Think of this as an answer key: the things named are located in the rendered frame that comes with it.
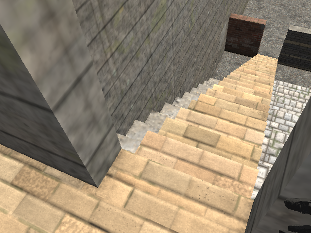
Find right robot hand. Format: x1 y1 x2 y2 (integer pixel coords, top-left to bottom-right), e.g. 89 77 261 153
279 198 311 233

